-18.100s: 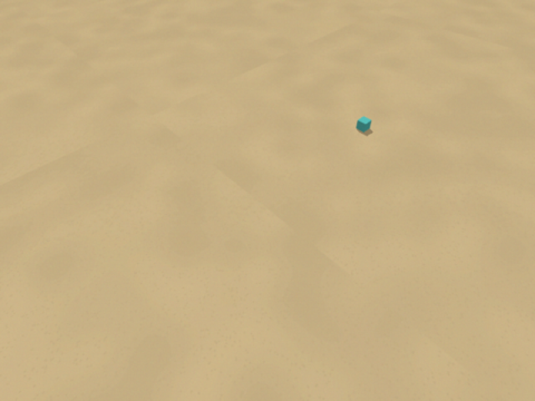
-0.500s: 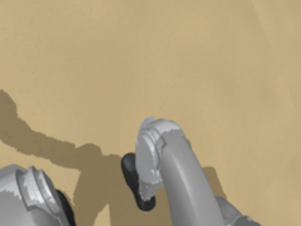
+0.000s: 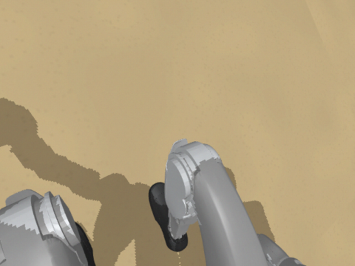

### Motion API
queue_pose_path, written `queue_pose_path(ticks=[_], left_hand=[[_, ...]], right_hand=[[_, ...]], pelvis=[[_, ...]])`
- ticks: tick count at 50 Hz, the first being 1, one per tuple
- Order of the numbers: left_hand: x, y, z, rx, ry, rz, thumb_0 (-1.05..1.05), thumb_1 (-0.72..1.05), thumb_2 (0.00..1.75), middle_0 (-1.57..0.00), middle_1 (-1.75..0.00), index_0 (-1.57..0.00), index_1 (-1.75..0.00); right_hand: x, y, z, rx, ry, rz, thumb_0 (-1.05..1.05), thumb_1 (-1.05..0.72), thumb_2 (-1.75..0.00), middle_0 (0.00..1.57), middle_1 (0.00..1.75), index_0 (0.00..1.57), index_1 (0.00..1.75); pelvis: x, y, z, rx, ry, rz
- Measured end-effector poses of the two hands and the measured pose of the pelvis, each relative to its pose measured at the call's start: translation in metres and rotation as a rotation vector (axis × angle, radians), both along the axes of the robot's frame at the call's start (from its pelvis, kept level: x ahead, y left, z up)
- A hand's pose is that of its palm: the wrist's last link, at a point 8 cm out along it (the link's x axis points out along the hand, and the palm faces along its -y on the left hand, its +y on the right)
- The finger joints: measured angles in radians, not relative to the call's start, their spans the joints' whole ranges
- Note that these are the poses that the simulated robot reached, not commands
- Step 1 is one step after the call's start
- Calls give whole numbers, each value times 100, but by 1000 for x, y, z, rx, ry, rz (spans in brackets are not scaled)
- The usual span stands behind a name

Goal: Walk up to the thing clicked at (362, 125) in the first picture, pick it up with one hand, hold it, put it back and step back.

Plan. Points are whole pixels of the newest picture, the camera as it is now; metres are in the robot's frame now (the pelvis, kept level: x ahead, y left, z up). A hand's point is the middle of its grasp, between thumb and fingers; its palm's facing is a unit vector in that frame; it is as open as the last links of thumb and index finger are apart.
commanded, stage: settle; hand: left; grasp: from above
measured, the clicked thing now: out of the picture +0.47 +0.36 -0.26
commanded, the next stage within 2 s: lift in 0.54 s
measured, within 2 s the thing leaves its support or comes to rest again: neither
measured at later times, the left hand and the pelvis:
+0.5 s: hand out of the picture +0.45 +0.37 -0.13, palm faces -0.47 -0.09 -0.88, open 8.8 cm; pelvis +0.00 +0.00 +0.02, yaw +4 degrees
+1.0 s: hand out of the picture +0.42 +0.36 -0.06, palm faces -0.49 -0.12 -0.87, open 8.8 cm; pelvis -0.01 +0.00 +0.06, yaw +7 degrees
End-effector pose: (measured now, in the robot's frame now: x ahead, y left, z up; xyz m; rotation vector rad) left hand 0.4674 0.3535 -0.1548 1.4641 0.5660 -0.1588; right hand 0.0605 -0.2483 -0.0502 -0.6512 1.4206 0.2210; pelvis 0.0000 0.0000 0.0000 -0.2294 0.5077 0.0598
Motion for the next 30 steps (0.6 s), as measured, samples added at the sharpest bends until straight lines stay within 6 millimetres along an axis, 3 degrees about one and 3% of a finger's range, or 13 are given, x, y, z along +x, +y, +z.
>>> queue_pose_path(ticks=[15, 30], left_hand=[[-2, 15, 58, 26, 8, 6, 0, 18, 28, -88, -27, -89, -24], [-6, 11, 99, 18, 31, -35, -1, 16, 32, -89, -27, -89, -26]], right_hand=[[14, -5, -6, 16, -48, -94, 0, -91, -89, 20, 30, 20, 30], [12, -19, 3, -37, -36, -159, 0, -91, -89, 20, 30, 20, 30]], pelvis=[[-1, 1, 11, 18, 39, 25], [-7, -3, 29, 41, 58, 48]])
